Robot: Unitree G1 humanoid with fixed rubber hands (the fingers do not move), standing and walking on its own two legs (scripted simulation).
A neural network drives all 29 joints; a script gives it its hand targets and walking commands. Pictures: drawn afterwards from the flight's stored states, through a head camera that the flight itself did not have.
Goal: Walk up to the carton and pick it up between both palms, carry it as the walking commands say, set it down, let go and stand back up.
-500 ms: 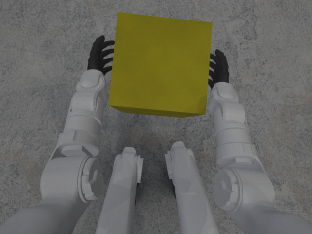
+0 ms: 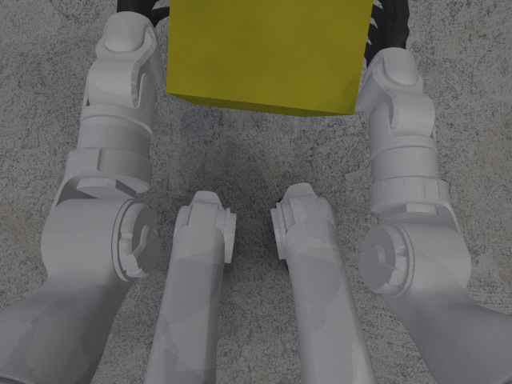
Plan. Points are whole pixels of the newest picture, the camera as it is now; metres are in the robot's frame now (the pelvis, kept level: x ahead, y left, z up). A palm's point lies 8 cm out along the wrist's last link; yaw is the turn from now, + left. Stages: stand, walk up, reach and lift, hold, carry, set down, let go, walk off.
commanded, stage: set down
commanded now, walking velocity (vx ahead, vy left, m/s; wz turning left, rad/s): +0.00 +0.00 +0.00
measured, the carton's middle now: (262, 35) +0.55 -0.03 -0.18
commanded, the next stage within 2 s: none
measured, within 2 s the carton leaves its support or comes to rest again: rests again in 1.36 s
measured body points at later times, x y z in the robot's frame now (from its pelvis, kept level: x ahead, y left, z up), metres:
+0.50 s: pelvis -0.02 +0.00 -0.05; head +0.35 -0.01 +0.19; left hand +0.58 +0.12 -0.19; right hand +0.54 -0.17 -0.21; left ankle +0.10 +0.11 -0.43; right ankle +0.13 -0.11 -0.43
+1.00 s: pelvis +0.00 +0.00 -0.09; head +0.38 +0.00 +0.14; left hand +0.59 +0.12 -0.25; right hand +0.55 -0.17 -0.26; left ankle +0.10 +0.11 -0.43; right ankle +0.13 -0.11 -0.43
